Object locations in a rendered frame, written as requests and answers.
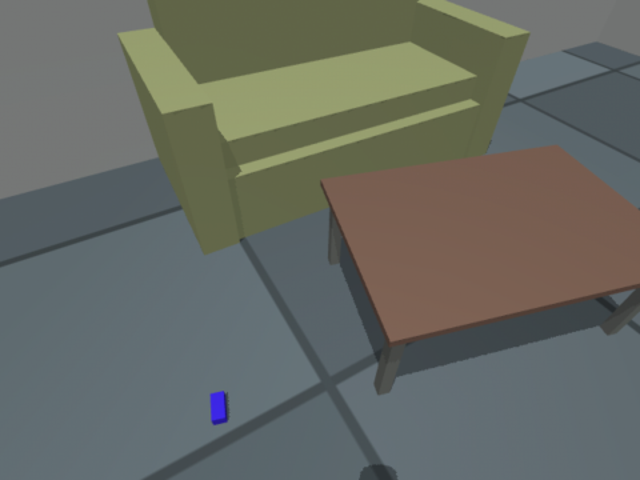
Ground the coffee table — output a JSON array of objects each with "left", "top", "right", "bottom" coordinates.
[{"left": 321, "top": 145, "right": 640, "bottom": 396}]

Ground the sofa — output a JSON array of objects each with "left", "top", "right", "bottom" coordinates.
[{"left": 117, "top": 0, "right": 531, "bottom": 255}]

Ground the small box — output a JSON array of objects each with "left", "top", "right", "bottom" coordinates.
[{"left": 210, "top": 391, "right": 227, "bottom": 425}]

